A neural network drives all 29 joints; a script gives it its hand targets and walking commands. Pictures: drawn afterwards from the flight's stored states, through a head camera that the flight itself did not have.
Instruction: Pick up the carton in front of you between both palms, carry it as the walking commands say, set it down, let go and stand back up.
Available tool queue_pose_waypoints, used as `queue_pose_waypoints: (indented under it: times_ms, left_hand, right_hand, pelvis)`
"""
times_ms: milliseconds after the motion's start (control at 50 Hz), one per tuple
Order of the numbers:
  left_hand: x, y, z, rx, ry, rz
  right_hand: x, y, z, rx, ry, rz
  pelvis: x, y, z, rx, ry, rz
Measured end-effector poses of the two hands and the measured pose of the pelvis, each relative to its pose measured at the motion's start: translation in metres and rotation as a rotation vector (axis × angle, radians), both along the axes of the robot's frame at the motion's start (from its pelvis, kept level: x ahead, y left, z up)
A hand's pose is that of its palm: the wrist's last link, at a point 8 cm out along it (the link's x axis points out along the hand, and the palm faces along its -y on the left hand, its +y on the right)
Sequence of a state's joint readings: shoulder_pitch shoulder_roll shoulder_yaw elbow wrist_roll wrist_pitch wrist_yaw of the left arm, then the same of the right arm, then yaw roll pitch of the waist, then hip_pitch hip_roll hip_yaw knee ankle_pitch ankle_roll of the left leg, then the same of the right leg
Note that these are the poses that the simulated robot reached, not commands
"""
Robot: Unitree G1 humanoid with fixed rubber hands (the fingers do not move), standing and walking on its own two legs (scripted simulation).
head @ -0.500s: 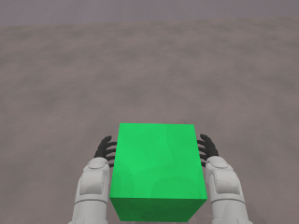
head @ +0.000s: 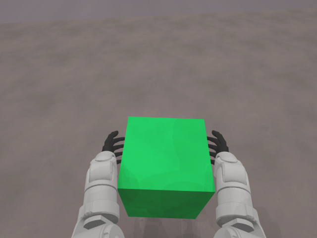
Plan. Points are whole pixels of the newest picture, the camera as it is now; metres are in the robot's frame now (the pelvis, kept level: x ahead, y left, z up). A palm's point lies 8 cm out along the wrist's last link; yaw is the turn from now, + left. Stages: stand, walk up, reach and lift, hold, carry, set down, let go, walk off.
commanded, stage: set down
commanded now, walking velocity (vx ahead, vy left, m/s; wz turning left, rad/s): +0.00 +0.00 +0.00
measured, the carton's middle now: (163, 170) +0.33 +0.00 -0.04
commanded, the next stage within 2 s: none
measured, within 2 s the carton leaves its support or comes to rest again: neither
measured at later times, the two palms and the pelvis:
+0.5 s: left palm (123, 180) +0.37 +0.14 -0.19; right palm (206, 182) +0.36 -0.16 -0.18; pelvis -0.03 +0.00 -0.11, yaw +0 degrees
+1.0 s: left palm (130, 188) +0.41 +0.14 -0.34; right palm (199, 193) +0.39 -0.16 -0.33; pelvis -0.06 +0.01 -0.24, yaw -1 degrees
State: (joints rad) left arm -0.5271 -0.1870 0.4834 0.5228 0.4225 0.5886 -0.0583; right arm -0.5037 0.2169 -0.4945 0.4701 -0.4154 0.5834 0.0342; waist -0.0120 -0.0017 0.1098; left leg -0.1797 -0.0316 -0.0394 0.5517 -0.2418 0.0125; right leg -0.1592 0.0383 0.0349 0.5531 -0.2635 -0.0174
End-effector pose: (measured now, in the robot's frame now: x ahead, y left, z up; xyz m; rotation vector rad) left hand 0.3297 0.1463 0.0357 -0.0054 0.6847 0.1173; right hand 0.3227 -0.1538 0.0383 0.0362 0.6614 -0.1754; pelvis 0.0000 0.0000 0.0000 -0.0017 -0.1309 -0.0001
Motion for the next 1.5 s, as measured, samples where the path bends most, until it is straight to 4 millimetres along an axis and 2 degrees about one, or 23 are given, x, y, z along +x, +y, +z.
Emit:
queue_pose_waypoints:
  times_ms: [80,200,320,400,500,600,800,940,1080,1180,1500]
  left_hand:
    - [0.012,-0.002,-0.028,0.014,0.028,-0.029]
    - [0.017,-0.006,-0.091,0.047,0.029,-0.065]
    - [0.019,-0.007,-0.166,0.025,0.015,-0.049]
    - [0.027,-0.007,-0.2,0.021,-0.016,-0.049]
    - [0.044,-0.005,-0.222,0.007,-0.063,-0.047]
    - [0.046,-0.004,-0.248,0.004,-0.02,-0.031]
    - [0.067,-0.014,-0.301,0.002,-0.001,-0.056]
    - [0.074,-0.012,-0.352,0.02,0.03,-0.069]
    - [0.091,-0.012,-0.397,0.006,-0.001,-0.073]
    - [0.092,-0.013,-0.434,0.007,0.024,-0.087]
    - [0.119,-0.016,-0.528,0.047,0.06,-0.136]
  right_hand:
    - [0.007,-0.002,-0.026,-0.031,0.03,0.002]
    - [0.011,-0.005,-0.087,-0.049,0.032,0.002]
    - [0.015,-0.007,-0.157,-0.045,0.017,-0.003]
    - [0.021,-0.006,-0.192,-0.026,-0.014,-0.025]
    - [0.034,-0.005,-0.215,-0.024,-0.062,-0.033]
    - [0.04,-0.004,-0.242,-0.007,-0.022,-0.033]
    - [0.052,-0.013,-0.297,0.006,-0.003,-0.069]
    - [0.058,-0.01,-0.347,-0.007,0.032,-0.06]
    - [0.069,-0.011,-0.393,-0.005,-0.002,-0.077]
    - [0.069,-0.011,-0.428,-0.005,0.025,-0.088]
    - [0.087,-0.013,-0.526,-0.005,0.061,-0.101]
  pelvis:
    - [-0.001,0.0,-0.003,-0.002,0.078,-0.001]
    - [-0.006,0.001,-0.016,-0.005,0.279,-0.003]
    - [-0.016,0.002,-0.049,0.004,0.501,-0.008]
    - [-0.021,0.001,-0.077,0.004,0.614,-0.008]
    - [-0.028,0.001,-0.11,0.0,0.696,-0.006]
    - [-0.034,0.002,-0.135,-0.006,0.743,-0.004]
    - [-0.048,0.004,-0.186,-0.006,0.827,-0.006]
    - [-0.055,0.006,-0.22,-0.004,0.879,-0.013]
    - [-0.061,0.007,-0.26,-0.015,0.912,-0.01]
    - [-0.064,0.008,-0.282,-0.017,0.938,-0.016]
    - [-0.071,0.01,-0.349,-0.019,0.934,-0.022]
